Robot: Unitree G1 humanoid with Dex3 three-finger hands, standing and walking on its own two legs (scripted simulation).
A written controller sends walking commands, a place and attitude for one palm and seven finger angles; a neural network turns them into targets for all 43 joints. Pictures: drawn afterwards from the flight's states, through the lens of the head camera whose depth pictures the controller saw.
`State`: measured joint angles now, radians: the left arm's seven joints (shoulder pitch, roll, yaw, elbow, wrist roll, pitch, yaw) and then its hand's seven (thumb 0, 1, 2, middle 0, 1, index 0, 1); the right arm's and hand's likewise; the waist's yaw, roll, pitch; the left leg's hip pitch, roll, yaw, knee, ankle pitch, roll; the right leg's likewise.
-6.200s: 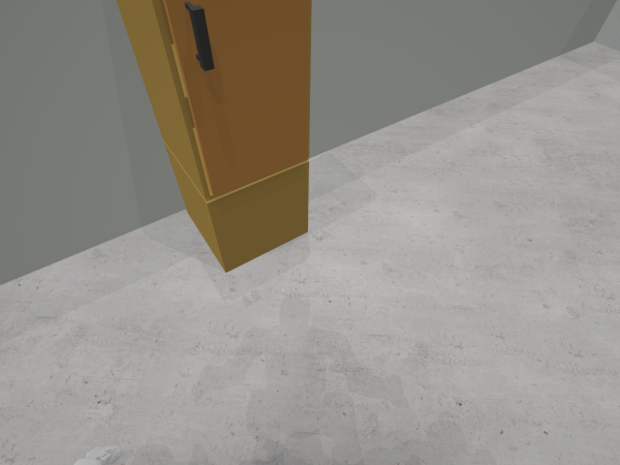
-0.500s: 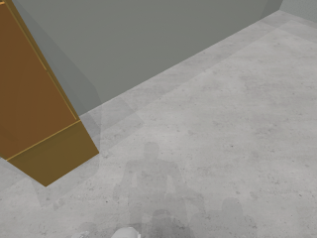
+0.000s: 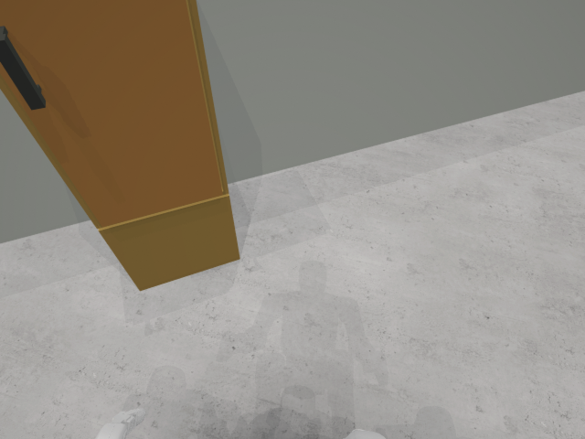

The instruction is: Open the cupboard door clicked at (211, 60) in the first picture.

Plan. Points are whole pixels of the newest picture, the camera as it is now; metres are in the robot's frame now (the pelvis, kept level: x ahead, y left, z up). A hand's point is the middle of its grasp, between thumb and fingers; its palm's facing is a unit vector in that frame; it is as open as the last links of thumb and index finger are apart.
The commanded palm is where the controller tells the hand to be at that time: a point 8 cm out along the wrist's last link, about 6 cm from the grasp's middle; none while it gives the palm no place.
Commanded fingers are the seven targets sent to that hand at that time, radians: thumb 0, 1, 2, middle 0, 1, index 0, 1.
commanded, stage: turn to face it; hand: left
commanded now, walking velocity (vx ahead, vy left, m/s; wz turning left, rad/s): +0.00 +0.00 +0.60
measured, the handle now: (20, 68) +0.66 +0.51 +0.13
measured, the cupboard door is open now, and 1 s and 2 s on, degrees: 0 0 0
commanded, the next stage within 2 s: take the last steps up to it in 0.54 s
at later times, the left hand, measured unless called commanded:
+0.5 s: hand out of the picture -0.04 +0.21 -0.17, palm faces +0.31 -0.91 -0.27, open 7.4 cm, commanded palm none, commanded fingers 0.00 0.90 0.90 -0.20 -0.30 -0.20 -0.30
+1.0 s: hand out of the picture -0.05 +0.16 -0.16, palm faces +0.43 -0.88 -0.22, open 7.4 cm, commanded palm none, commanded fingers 0.00 0.90 0.90 -0.20 -0.30 -0.20 -0.30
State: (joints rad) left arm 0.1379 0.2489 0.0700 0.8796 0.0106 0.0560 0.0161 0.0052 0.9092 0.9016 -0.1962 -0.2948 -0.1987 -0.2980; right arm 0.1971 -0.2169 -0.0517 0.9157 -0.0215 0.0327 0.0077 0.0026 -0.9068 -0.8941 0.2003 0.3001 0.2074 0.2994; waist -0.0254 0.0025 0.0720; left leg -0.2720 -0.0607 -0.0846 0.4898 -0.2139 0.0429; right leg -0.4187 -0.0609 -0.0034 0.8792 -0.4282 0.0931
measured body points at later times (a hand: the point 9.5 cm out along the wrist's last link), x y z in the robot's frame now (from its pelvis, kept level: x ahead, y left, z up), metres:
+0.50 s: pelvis -0.02 -0.01 -0.01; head +0.01 +0.00 +0.44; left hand -0.06 +0.26 -0.15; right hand +0.13 -0.24 -0.15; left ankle -0.07 +0.11 -0.74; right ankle +0.01 -0.14 -0.74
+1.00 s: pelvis +0.00 -0.01 +0.00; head +0.00 -0.04 +0.45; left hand -0.07 +0.21 -0.14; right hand +0.09 -0.23 -0.17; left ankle -0.06 +0.10 -0.69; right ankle +0.02 -0.10 -0.74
